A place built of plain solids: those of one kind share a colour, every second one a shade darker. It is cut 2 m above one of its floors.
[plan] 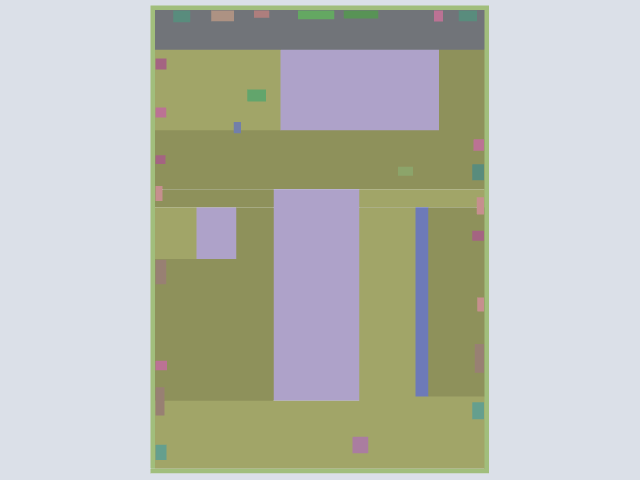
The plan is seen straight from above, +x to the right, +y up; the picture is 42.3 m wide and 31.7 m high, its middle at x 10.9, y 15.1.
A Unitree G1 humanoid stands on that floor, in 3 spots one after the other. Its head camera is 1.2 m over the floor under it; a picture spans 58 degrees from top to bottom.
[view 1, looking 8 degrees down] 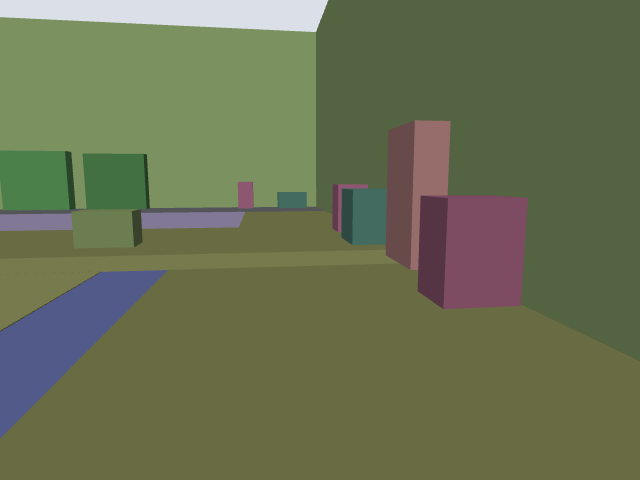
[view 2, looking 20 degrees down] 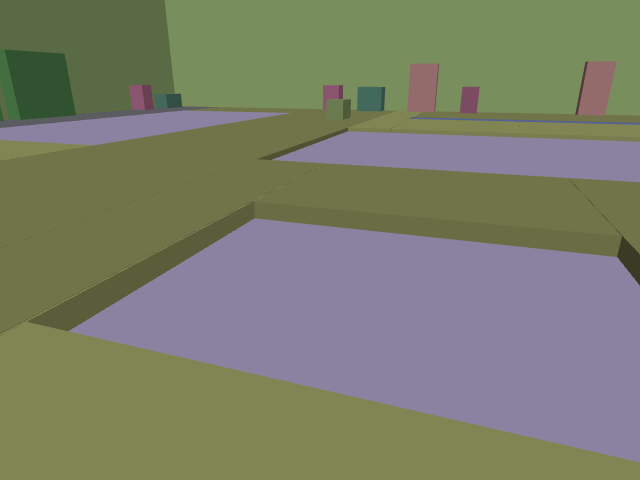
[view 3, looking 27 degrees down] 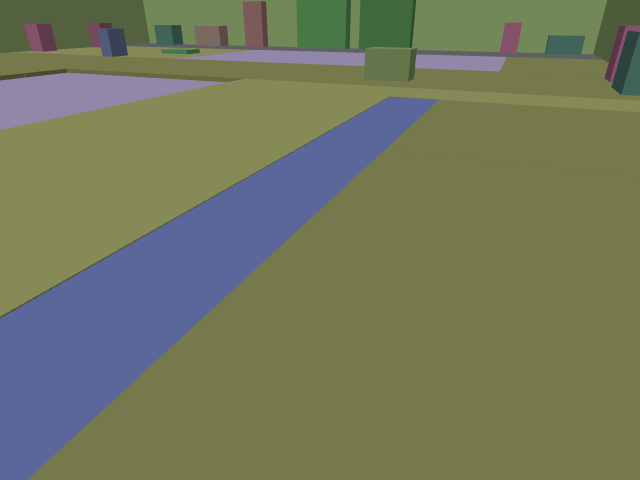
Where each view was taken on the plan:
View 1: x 19.27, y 11.35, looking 82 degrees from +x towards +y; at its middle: floor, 8.63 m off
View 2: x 1.35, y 15.11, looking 19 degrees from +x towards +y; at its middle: bay_floor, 4.06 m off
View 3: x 19.16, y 9.52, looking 113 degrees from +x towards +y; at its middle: floor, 2.64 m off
